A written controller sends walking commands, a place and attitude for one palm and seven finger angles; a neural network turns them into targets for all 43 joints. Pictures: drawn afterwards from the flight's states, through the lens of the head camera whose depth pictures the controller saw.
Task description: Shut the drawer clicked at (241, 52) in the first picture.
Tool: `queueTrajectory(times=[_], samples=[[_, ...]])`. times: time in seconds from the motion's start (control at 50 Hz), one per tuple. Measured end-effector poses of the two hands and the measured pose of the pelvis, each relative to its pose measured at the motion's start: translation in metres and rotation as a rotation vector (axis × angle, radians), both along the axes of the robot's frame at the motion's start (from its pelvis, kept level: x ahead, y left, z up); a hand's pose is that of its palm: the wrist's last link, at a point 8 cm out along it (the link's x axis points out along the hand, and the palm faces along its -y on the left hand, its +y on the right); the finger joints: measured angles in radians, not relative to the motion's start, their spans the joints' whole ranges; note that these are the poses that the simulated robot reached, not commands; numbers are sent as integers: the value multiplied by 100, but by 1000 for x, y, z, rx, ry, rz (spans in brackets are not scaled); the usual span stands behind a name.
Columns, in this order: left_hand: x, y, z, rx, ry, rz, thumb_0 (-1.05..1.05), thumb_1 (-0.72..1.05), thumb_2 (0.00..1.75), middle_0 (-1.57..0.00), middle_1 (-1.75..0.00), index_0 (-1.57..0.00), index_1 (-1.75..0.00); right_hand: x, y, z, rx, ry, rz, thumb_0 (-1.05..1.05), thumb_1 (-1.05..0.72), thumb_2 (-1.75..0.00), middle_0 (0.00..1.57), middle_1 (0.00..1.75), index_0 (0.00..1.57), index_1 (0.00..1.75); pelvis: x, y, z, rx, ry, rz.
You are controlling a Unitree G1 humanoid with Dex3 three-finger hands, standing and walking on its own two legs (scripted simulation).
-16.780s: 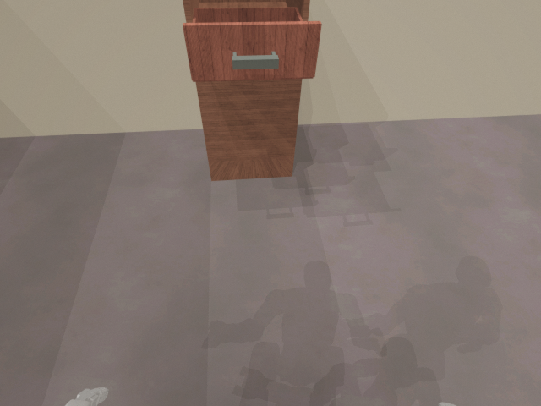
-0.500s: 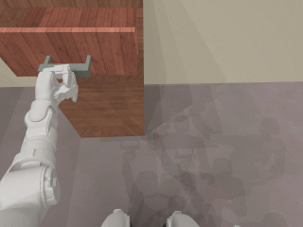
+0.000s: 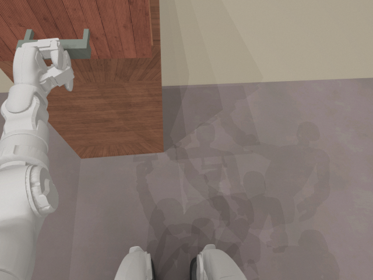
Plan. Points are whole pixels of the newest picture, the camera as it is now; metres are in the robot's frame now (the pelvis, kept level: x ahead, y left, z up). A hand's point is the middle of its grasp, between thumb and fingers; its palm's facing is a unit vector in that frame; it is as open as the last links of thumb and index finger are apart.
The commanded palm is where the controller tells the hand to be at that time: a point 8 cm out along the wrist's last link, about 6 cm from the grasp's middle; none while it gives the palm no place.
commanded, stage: push the drawer shut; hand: left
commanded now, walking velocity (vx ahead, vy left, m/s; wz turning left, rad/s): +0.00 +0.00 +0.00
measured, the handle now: (57, 41) +0.60 +0.23 +0.10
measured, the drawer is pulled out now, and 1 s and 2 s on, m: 0.05 0.00 0.00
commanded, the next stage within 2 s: pull the fist back off the drawer in 0.74 s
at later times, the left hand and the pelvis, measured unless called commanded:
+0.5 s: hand (66, 50) +0.58 +0.21 +0.09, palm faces +0.03 -1.00 -0.02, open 2.7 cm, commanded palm +0.59 +0.22 +0.10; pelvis +0.01 +0.01 -0.01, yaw +0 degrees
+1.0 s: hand (67, 49) +0.58 +0.20 +0.10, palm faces +0.04 -1.00 -0.03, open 2.9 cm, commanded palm +0.60 +0.22 +0.10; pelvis -0.01 +0.02 -0.01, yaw -1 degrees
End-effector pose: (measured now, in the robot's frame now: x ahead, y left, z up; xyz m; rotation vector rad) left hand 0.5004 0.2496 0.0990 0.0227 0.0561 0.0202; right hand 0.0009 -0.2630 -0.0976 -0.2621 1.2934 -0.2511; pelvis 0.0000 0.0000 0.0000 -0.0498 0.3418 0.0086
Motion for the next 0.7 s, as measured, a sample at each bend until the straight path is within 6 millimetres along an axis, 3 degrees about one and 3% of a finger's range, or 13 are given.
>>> queueTrajectory(times=[0.34,0.52,0.7], samples=[[51,1,1,-7,16,9,-3,74,92,-140,-160,-139,-160,-41,19,5,-1,152,-49,0,-91,-90,20,30,20,30,6,10,-6,-19,73,-7],[55,10,-2,-2,30,16,-8,61,93,-140,-160,-139,-160,-49,26,5,9,202,-39,0,-91,-90,20,30,20,30,6,13,-8,-29,89,5],[55,10,0,5,21,20,-5,60,93,-140,-160,-139,-160,-49,23,6,-14,186,-20,0,-91,-90,20,30,20,30,0,14,-11,-37,96,14]])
